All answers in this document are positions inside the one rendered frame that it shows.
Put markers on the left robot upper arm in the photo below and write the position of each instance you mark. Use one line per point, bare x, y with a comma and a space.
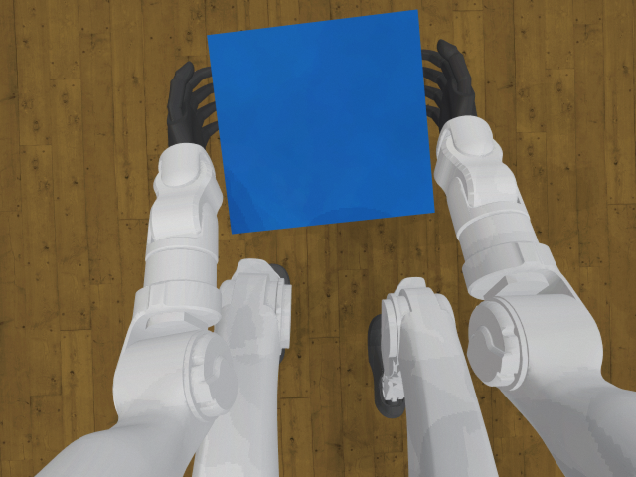
168, 392

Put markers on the left robot thigh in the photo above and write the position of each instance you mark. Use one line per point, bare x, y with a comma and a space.
256, 326

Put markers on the left robot hand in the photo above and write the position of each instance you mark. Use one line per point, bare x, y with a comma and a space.
184, 120

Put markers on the right robot hand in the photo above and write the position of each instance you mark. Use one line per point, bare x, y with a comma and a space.
456, 96

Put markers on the carton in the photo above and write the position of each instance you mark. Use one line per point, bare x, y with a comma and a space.
323, 122

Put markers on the robot left foot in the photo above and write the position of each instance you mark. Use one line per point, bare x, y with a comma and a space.
282, 274

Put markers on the right robot forearm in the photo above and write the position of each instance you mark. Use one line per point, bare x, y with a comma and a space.
501, 251

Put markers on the right robot upper arm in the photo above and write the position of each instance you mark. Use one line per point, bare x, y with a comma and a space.
544, 354

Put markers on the left robot forearm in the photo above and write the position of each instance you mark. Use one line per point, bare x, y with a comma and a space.
180, 291

